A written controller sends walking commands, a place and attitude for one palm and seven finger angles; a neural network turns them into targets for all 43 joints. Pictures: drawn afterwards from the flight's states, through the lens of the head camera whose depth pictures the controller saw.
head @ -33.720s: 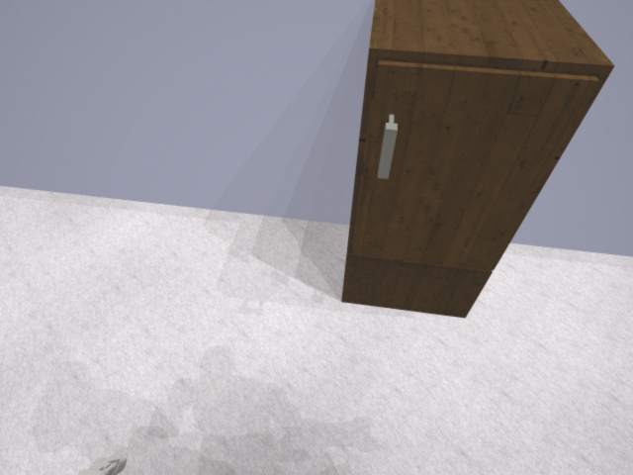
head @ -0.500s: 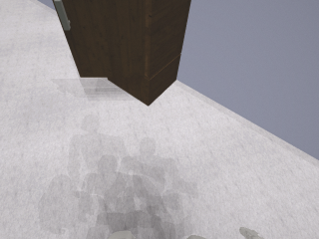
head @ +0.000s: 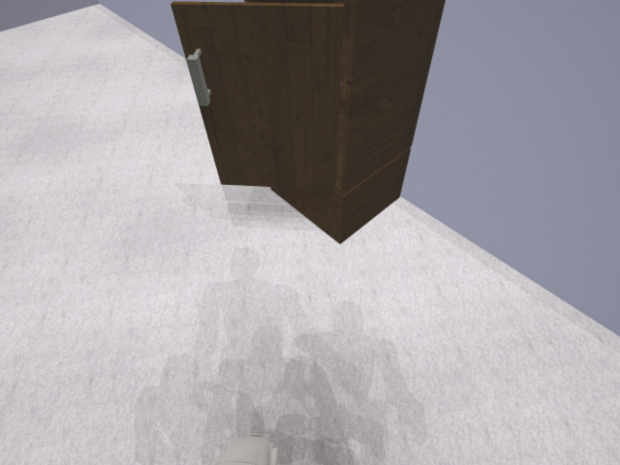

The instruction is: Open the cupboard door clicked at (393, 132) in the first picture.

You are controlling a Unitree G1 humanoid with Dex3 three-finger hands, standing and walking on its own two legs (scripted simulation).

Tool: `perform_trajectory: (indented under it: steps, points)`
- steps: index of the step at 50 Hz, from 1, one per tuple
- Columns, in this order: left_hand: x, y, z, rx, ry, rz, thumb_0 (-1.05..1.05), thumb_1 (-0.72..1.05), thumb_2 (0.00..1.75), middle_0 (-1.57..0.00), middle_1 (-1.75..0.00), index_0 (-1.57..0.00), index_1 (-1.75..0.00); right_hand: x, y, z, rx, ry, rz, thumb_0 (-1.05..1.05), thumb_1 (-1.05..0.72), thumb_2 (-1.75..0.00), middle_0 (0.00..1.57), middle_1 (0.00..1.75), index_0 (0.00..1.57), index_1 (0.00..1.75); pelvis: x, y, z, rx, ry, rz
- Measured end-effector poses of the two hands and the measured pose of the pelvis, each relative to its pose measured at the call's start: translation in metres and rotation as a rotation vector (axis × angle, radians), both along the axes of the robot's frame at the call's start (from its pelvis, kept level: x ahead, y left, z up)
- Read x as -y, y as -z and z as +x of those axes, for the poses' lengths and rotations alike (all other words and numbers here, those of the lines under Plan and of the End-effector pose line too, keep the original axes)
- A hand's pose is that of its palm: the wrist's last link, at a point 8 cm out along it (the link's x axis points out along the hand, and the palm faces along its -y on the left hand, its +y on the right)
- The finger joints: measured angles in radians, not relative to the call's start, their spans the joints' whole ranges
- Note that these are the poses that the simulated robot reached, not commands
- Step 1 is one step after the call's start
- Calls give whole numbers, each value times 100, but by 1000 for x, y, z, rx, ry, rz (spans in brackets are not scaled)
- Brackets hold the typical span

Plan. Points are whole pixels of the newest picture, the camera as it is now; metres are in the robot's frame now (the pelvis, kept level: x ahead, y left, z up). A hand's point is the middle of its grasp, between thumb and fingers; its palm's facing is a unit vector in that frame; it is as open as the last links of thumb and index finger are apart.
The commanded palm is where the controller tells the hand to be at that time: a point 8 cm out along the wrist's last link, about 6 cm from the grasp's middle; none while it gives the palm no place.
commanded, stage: take the last steps up to it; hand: left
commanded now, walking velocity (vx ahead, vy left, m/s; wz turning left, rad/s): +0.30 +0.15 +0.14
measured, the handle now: (201, 77) +1.02 +0.36 -0.03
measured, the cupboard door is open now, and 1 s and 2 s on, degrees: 42 42 42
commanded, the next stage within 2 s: come to a stop and stand still in 1.10 s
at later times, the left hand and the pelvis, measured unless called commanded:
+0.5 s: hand (142, 411) +0.22 +0.29 -0.17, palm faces +0.08 -0.98 -0.20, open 7.4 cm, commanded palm none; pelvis +0.15 +0.10 +0.00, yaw +2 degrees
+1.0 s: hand (170, 333) +0.35 +0.29 -0.17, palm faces +0.08 -0.97 -0.21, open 7.1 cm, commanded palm none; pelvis +0.34 +0.10 +0.00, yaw +1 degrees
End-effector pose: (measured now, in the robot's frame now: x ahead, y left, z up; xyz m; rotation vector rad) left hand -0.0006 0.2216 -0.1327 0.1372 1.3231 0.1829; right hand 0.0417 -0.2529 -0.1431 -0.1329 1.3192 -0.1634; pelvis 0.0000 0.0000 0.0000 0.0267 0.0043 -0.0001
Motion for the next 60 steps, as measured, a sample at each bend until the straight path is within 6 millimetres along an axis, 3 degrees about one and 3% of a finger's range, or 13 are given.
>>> perform_trajectory:
  steps: [4,8,13,18,24,32,35,37,42,48,54,57,60]
  points:
    - [-3,5,-23,-86,-71,-32,1,90,90,-21,-30,-20,-30,-14,-4,38,0,-60,-9,0,-91,-90,19,30,19,30,-13,0,20,-5,-35,1]
    - [-18,14,-40,-184,-136,-58,1,90,90,-21,-30,-21,-30,-45,-3,93,43,-136,-12,1,-91,-90,19,30,19,30,-34,7,43,-9,-59,-6]
    - [-57,36,-30,-280,-150,-72,1,90,90,-21,-30,-20,-30,-89,4,153,170,-177,-36,0,-91,-90,19,30,19,30,-68,27,74,-2,-59,-20]
    - [-97,28,55,-154,-90,-26,1,91,90,-20,-30,-20,-30,-116,-2,155,157,-115,-22,-1,-91,-90,20,30,20,30,-85,14,100,-2,-38,-16]
    - [-117,7,185,86,-13,6,1,91,90,-20,-30,-20,-30,-114,-4,138,54,-53,-31,-2,-94,-90,20,30,20,30,-97,3,139,-4,-30,-2]
    - [-101,-9,328,247,111,17,1,91,90,-20,-30,-20,-30,-120,10,109,-152,46,25,0,-92,-90,20,30,20,30,-92,7,203,-2,-7,17]
    - [-88,-4,370,284,149,20,1,91,90,-20,-30,-20,-30,-120,20,107,-223,81,51,0,-91,-90,20,30,20,30,-82,17,232,2,-1,16]
    - [-81,-1,383,297,148,15,1,91,90,-20,-30,-20,-30,-118,23,115,-260,91,63,0,-91,-90,20,30,20,30,-78,20,245,10,-3,-2]
    - [-74,2,369,197,85,-8,0,91,90,-20,-30,-20,-30,-110,13,180,-207,79,44,0,-91,-90,20,30,20,30,-78,8,278,14,-7,-19]
    - [-106,3,349,73,-3,22,-2,96,90,-21,-30,-21,-30,-114,1,290,-45,10,24,0,-91,-90,19,30,19,30,-88,0,320,2,-22,-27]
    - [-131,23,332,-85,-67,-22,0,93,90,-20,-30,-20,-30,-134,-5,400,106,-77,-28,0,-92,-90,19,30,19,30,-120,10,370,14,-25,-41]
    - [-145,38,337,-151,-68,-40,0,92,90,-20,-30,-20,-30,-147,-2,438,176,-97,-62,0,-91,-90,19,30,19,30,-137,22,390,19,-12,-39]
    - [-154,37,363,-151,-45,-41,1,92,90,-20,-30,-20,-30,-161,-5,452,185,-89,-64,0,-91,-90,20,30,19,30,-146,19,404,14,4,-29]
